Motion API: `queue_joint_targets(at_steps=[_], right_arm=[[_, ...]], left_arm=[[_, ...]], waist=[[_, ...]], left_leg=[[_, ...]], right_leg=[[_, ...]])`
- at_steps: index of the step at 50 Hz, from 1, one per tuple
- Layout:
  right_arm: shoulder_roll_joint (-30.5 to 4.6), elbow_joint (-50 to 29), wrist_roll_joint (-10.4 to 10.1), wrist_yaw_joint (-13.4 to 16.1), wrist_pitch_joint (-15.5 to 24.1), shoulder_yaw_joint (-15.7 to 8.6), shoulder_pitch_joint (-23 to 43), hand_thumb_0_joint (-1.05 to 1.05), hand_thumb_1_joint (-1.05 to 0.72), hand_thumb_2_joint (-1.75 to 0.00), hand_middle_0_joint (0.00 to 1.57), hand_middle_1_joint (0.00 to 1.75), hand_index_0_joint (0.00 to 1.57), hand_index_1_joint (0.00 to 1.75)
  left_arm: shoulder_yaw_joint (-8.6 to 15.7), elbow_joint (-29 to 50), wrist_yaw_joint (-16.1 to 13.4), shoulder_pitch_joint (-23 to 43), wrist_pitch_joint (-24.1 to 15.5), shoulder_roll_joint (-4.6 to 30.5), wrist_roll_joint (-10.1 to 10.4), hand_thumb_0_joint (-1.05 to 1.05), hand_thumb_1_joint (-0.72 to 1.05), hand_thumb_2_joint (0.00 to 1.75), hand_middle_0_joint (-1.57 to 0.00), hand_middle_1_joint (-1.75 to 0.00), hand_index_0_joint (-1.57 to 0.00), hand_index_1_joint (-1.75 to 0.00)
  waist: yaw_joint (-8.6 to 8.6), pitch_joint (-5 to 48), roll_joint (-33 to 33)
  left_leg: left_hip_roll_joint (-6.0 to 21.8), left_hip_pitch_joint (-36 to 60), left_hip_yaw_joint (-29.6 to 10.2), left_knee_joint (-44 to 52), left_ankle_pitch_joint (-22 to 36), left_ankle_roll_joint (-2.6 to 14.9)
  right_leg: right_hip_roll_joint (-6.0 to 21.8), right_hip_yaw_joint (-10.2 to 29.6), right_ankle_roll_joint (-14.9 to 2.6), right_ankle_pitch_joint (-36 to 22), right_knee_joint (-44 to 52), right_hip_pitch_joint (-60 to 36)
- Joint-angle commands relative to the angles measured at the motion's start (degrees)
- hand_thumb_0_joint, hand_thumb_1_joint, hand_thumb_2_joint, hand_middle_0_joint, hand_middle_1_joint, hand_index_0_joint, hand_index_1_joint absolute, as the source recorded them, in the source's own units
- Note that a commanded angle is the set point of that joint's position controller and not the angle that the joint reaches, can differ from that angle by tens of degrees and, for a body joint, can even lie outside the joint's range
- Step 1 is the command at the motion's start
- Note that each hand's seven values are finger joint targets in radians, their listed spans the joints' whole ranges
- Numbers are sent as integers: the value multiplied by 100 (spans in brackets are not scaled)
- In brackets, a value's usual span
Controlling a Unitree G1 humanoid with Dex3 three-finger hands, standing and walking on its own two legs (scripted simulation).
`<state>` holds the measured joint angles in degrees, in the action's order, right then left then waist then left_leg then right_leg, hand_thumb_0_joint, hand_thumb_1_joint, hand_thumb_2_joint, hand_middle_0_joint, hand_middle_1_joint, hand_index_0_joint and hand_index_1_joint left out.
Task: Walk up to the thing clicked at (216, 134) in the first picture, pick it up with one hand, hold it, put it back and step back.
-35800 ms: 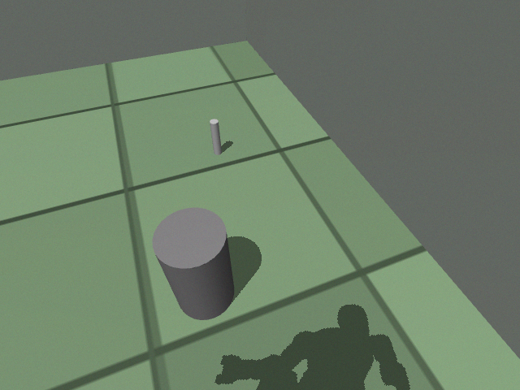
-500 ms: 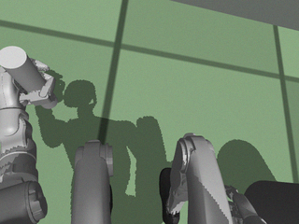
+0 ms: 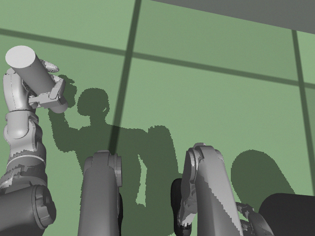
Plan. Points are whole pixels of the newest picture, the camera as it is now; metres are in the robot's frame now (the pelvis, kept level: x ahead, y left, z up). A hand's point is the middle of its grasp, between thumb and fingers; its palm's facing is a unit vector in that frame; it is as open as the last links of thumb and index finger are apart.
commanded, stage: settle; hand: left
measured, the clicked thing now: (44, 86) +0.46 +0.26 -0.03
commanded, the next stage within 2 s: lift in 0.12 s
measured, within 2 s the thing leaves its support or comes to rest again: neither
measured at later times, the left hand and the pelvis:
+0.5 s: hand (47, 79) +0.46 +0.24 +0.00, palm faces +0.17 -0.99 -0.04, open 6.0 cm; pelvis +0.00 +0.00 +0.02, yaw +1 degrees
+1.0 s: hand (14, 52) +0.43 +0.22 +0.14, palm faces +0.17 -0.98 -0.04, open 6.0 cm; pelvis +0.02 +0.00 +0.13, yaw +1 degrees
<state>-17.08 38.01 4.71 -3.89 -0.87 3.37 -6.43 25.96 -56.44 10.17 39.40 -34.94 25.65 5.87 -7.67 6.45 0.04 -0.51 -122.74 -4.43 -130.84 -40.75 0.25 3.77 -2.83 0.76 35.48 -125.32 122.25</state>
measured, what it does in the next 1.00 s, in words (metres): rises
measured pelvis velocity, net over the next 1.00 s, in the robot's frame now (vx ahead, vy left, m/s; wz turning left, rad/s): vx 0.02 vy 0.00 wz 0.02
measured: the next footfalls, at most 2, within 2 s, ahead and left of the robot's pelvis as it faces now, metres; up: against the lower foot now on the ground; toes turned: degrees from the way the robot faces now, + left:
none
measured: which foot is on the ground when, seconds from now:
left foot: down 0.00-1.00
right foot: down 0.00-1.00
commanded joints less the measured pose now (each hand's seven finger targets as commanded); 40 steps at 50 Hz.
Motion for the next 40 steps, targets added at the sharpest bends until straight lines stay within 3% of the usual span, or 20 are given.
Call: queue_joint_targets(at_steps=[1, 3, 5, 8, 11, 13, 19, 20, 22, 27, 28, 30, 33, 34, 35, 36, 38, 40], right_arm=[[-1230, -322, -51, 117, 82, -455, -790, 0, -88, -90, 20, 30, 20, 30], [-1213, -335, -45, 118, 89, -461, -732, 0, -88, -90, 20, 30, 20, 30], [-1191, -262, -42, 121, 90, -456, -844, 0, -88, -90, 20, 30, 20, 30], [-1139, -280, -32, 120, 100, -452, -856, 0, -89, -90, 20, 30, 20, 30], [-1168, -231, -26, 126, 89, -463, -893, 0, -88, -90, 20, 30, 20, 30], [-1163, -245, -24, 131, 80, -482, -871, 0, -92, -90, 20, 30, 20, 30], [-1191, -286, -94, 150, 84, -532, -934, 0, -92, -90, 20, 30, 20, 30], [-1199, -316, -131, 160, 84, -549, -881, 0, -92, -90, 20, 30, 20, 30], [-1195, -355, -168, 177, 101, -563, -890, 0, -92, -90, 20, 30, 20, 30], [-1130, -477, -265, 246, 134, -620, -898, 0, -91, -90, 20, 30, 20, 30], [-1117, -515, -281, 262, 140, -619, -867, 0, -91, -90, 20, 30, 20, 30], [-1113, -534, -325, 293, 157, -650, -864, 0, -91, -90, 20, 30, 20, 30], [-1069, -573, -378, 317, 178, -648, -873, 0, -91, -90, 20, 30, 20, 30], [-1057, -618, -396, 333, 187, -688, -853, 0, -91, -90, 20, 30, 20, 30], [-1034, -627, -416, 352, 191, -676, -865, 0, -90, -90, 20, 30, 20, 30], [-987, -653, -428, 359, 191, -685, -840, 0, -90, -90, 20, 30, 20, 30], [-945, -689, -453, 374, 221, -696, -811, 0, -90, -90, 20, 30, 20, 30], [-943, -762, -508, 407, 230, -731, -761, 0, -90, -89, 20, 30, 20, 30]], left_arm=[[245, 1235, -27, 1945, -491, 1389, 85, 0, 59, 134, -135, -138, -133, -140], [91, 1093, -35, 1926, -490, 1193, 60, 0, 61, 134, -134, -137, -132, -139], [239, 1238, -84, 2102, -523, 1361, 72, 0, 60, 136, -136, -139, -134, -142], [137, 1213, -85, 2099, -518, 1284, 55, 0, 59, 133, -136, -138, -134, -140], [198, 1130, -110, 2076, -514, 1319, 4, 0, 60, 134, -132, -135, -130, -138], [236, 1104, -122, 1971, -506, 1342, -5, 0, 52, 124, -137, -141, -138, -140], [237, 1589, 59, 2021, -451, 1395, 98, 0, 51, 123, -135, -139, -137, -138], [206, 1441, 84, 1795, -394, 1320, 117, 0, 50, 122, -135, -139, -137, -138], [172, 1857, 109, 2006, -352, 1343, 185, 0, 50, 124, -135, -140, -137, -139], [80, 2062, 55, 1601, -111, 1109, 281, 0, 53, 124, -134, -139, -136, -138], [-30, 2074, 59, 1503, -70, 1049, 268, 0, 51, 123, -134, -139, -136, -138], [-24, 2515, 38, 1582, -30, 1091, 316, 0, 51, 123, -134, -139, -136, -138], [-129, 2668, -5, 1241, 120, 851, 386, 0, 53, 123, -133, -139, -136, -137], [-88, 2670, -45, 1000, 187, 843, 392, 0, 52, 125, -134, -140, -136, -138], [-8, 2918, -98, 1161, 215, 995, 408, 0, 49, 125, -134, -140, -136, -139], [-77, 2904, -122, 1024, 264, 806, 442, 0, 49, 126, -134, -141, -136, -139], [-206, 3357, -177, 1066, 352, 758, 458, 0, 49, 125, -133, -140, -136, -138], [-330, 3255, -228, 492, 503, 567, 418, 0, 51, 125, -132, -139, -134, -138]], waist=[[-14, 3839, -977], [-49, 3791, -1038], [-3, 3833, -1004], [-40, 3949, -953], [-28, 3883, -1018], [18, 3950, -1006], [56, 4218, -1181], [72, 4109, -1092], [92, 4194, -1126], [107, 4193, -880], [105, 4085, -902], [170, 4151, -962], [189, 4078, -1018], [200, 4090, -796], [241, 4057, -750], [198, 4037, -714], [283, 4160, -766], [261, 3913, -691]], left_leg=[[-70, 2401, 173, 1850, 710, 98], [-68, 2486, 154, 1888, 687, 88], [-74, 2474, 200, 1865, 775, 88], [-94, 2359, 269, 1846, 819, 117], [-76, 2485, 239, 1892, 919, 95], [-84, 2540, 252, 1925, 882, 100], [-77, 2877, 220, 2117, 1051, 78], [-62, 2901, 177, 2190, 929, 80], [-65, 2925, 181, 2246, 817, 89], [-81, 2969, 210, 2463, 705, 123], [-76, 2951, 213, 2542, 595, 131], [-60, 3168, 166, 2682, 616, 116], [-44, 3468, 76, 2922, 812, 78], [-39, 3437, 121, 2921, 805, 107], [-38, 3392, 147, 2984, 761, 125], [-45, 3415, 184, 3025, 753, 137], [-47, 3626, 205, 3190, 710, 136], [-20, 3826, 123, 3445, 577, 125]], right_leg=[[-234, -199, -295, -588, 1197, -2208], [-223, -195, -298, -583, 1193, -2095], [-227, -166, -297, -638, 1233, -2219], [-228, -128, -281, -690, 1301, -2480], [-227, -148, -297, -748, 1273, -2350], [-230, -141, -293, -726, 1328, -2415], [-199, -139, -309, -855, 1371, -2554], [-205, -148, -307, -748, 1409, -2468], [-206, -122, -313, -684, 1496, -2525], [-208, -73, -292, -595, 1865, -2854], [-201, -67, -287, -511, 1944, -2904], [-205, -48, -304, -530, 2035, -2886], [-184, -63, -315, -684, 2140, -2998], [-207, -46, -300, -664, 2288, -3162], [-208, -18, -291, -630, 2387, -3325], [-206, 9, -277, -637, 2512, -3444], [-218, 54, -289, -606, 2696, -3645], [-207, 41, -279, -496, 2889, -3673]])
